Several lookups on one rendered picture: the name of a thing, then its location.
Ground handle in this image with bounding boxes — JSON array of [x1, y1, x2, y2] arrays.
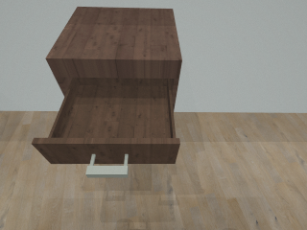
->
[[85, 153, 129, 178]]

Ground cabinet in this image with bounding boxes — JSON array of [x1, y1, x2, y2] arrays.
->
[[45, 7, 182, 112]]

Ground drawer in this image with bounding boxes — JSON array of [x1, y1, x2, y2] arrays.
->
[[32, 77, 180, 164]]

